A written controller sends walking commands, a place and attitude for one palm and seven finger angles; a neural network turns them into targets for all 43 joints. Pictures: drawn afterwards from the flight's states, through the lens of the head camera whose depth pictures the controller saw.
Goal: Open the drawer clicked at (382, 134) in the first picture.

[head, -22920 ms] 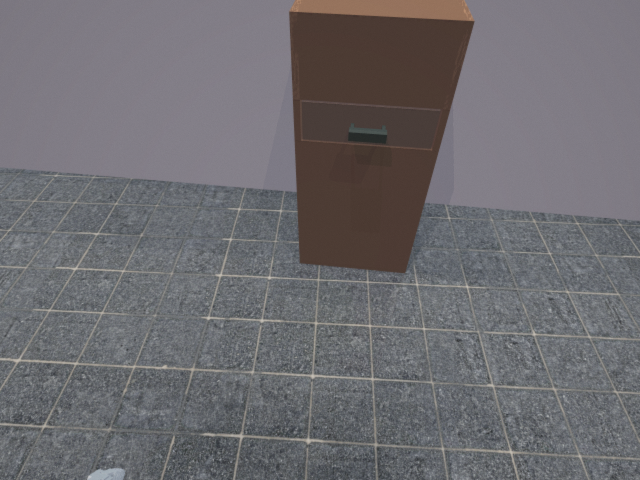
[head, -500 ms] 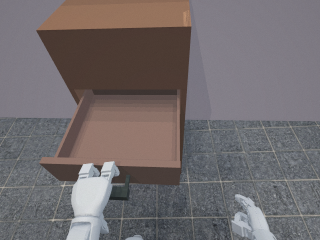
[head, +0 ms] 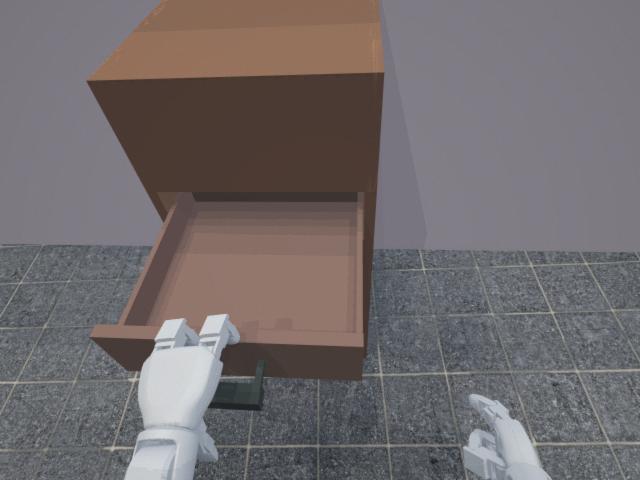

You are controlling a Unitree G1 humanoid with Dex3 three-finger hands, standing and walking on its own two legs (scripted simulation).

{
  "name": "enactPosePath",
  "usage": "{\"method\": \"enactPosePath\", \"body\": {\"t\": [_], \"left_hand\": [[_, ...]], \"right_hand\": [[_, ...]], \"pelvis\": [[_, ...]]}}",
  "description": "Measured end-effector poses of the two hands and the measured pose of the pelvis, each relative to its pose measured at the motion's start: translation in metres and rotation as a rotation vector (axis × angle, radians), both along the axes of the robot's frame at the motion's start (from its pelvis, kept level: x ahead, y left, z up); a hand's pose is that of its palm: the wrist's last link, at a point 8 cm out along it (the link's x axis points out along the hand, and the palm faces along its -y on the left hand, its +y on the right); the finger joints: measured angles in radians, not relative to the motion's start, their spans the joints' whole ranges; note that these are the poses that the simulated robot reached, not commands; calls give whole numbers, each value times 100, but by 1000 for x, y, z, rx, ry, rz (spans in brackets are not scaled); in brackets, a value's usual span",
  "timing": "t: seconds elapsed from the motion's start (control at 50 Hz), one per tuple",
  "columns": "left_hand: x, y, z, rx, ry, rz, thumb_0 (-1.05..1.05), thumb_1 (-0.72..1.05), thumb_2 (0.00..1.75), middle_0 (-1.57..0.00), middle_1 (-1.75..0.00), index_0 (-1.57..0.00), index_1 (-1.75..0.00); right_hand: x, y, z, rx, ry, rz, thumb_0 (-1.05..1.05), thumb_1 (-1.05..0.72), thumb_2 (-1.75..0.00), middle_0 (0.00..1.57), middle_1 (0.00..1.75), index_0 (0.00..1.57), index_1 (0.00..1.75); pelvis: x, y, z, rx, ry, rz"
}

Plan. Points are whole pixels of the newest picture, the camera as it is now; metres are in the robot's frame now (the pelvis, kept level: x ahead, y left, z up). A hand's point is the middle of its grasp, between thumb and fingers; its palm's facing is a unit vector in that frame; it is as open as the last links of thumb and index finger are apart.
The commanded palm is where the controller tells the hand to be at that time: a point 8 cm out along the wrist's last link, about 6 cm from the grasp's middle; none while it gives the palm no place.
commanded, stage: lift the hand off the handle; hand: left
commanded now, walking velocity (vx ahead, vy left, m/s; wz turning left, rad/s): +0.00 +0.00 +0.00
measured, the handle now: (227, 380) +0.26 +0.18 -0.07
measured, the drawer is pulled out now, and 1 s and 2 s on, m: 0.30 0.30 0.30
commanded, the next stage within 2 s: draw the hand back to the body in 1.04 s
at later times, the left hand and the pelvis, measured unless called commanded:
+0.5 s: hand (196, 377) +0.22 +0.17 +0.04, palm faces +0.06 -0.15 -0.99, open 13.9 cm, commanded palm +0.19 +0.17 +0.10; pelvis +0.00 -0.01 +0.02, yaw +0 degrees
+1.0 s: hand (194, 361) +0.23 +0.17 +0.08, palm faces +0.09 -0.17 -0.98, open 13.9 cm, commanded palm +0.19 +0.16 +0.13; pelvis +0.01 +0.00 +0.03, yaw -1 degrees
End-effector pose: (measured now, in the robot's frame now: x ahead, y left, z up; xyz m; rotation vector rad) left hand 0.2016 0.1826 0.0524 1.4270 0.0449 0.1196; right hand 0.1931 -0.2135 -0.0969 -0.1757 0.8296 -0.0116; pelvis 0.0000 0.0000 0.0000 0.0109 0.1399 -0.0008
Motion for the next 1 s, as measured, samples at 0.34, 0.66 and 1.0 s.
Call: {"method": "enactPosePath", "body": {"t": [0.34, 0.66, 1.0], "left_hand": [[-6, -3, 27, -1, 3, -1, 0, -49, 30, -32, -120, -32, -120], [-1, -4, 52, -22, -10, -17, 0, -49, 30, -32, -120, -32, -120], [1, -9, 75, -25, -35, -37, 0, -49, 30, -32, -120, -32, -120]], "right_hand": [[14, 2, 20, 32, -60, 23, 1, -90, -90, 20, 30, 20, 30], [17, 2, 28, 46, -69, 28, 1, -90, -90, 20, 30, 20, 30], [22, 11, 34, 73, -80, 47, 1, -90, -90, 20, 30, 20, 30]], "pelvis": [[2, -5, 12, 5, -53, -9], [5, -5, 20, 6, -79, -12], [6, -4, 26, 5, -107, -13]]}}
